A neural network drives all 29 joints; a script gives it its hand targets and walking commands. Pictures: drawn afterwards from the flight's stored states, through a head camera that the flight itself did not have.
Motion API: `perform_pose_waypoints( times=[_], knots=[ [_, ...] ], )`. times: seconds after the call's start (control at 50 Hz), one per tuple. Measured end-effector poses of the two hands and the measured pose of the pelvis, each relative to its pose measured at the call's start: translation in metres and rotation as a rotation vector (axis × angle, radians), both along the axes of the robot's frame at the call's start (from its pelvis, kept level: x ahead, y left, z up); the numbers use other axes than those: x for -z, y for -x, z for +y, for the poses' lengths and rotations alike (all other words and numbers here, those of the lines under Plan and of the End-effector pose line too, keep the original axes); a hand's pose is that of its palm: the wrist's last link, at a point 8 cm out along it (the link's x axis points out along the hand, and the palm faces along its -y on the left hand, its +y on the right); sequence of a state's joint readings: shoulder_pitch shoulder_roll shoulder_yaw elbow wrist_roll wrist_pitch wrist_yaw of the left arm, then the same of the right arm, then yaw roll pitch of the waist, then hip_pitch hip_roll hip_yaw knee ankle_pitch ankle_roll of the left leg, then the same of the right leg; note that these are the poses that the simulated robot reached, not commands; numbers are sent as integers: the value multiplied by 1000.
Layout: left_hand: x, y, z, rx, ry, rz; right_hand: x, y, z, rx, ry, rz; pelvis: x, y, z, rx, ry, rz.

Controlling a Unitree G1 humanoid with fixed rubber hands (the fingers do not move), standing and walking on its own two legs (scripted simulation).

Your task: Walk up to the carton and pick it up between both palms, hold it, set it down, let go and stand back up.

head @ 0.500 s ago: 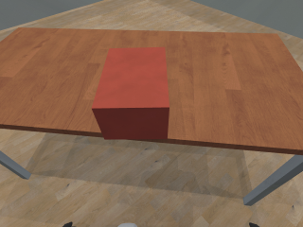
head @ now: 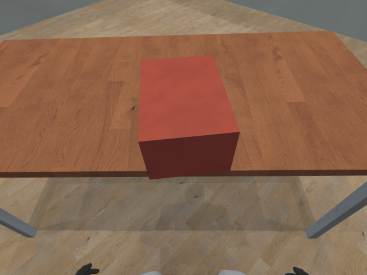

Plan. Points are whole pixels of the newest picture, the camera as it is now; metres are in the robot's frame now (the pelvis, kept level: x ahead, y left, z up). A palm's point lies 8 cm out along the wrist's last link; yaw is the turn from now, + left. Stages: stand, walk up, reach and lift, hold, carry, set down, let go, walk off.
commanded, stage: walk up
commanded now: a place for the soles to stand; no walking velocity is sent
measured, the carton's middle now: (183, 113) +0.50 +0.02 +0.05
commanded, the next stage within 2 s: none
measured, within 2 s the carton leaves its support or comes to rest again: neither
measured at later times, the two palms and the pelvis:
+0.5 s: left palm (78, 270) +0.15 +0.26 -0.09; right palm out of the picture +0.09 -0.25 -0.09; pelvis +0.02 +0.02 +0.02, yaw -6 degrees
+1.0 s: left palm out of the picture +0.13 +0.30 -0.09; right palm out of the picture +0.07 -0.25 -0.11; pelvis +0.02 +0.03 +0.00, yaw -7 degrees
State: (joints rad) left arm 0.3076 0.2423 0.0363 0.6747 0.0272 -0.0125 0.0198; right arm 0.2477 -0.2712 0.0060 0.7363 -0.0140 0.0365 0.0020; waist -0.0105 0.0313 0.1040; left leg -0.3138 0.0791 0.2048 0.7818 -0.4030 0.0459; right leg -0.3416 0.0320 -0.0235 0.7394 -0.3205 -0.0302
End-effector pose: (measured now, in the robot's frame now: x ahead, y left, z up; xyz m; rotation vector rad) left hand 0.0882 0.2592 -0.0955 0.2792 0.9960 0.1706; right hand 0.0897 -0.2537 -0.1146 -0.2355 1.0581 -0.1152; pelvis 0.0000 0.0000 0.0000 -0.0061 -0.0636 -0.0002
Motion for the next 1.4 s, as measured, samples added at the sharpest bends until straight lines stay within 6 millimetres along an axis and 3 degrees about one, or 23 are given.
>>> perform_pose_waypoints(
  times=[0.16,0.28,0.46,0.82,0.92,1.02,1.08,1.2,1.3,1.4],
  knots=[
    [-20,-49,4,56,34,-64,-13,1,17,34,-21,-6,-15,-16,15,31,-11,27],
    [-20,-67,3,95,46,-64,-26,-5,16,55,4,-37,-19,-21,20,66,-14,27],
    [-11,-64,-3,112,61,-12,-29,1,8,95,25,-33,-18,-24,21,99,-19,22],
    [-13,-54,2,117,-13,23,-9,20,-7,125,6,17,-11,-25,12,122,-26,17],
    [-14,-46,19,99,-69,22,-2,19,-9,95,28,52,-6,-23,19,125,1,28],
    [-6,-38,44,80,-85,54,-2,20,5,93,51,54,-1,-22,34,122,19,31],
    [-1,-44,48,85,-41,64,-9,23,19,118,40,39,-4,-23,42,136,-20,21],
    [-2,-71,33,133,37,19,-23,19,39,151,14,9,-13,-30,47,138,-6,20],
    [-7,-93,19,153,79,-41,-33,11,43,154,12,-18,-19,-33,48,131,-7,24],
    [-12,-102,13,154,86,-64,-37,4,39,153,16,-35,-21,-36,47,120,-9,27]
  ],
)
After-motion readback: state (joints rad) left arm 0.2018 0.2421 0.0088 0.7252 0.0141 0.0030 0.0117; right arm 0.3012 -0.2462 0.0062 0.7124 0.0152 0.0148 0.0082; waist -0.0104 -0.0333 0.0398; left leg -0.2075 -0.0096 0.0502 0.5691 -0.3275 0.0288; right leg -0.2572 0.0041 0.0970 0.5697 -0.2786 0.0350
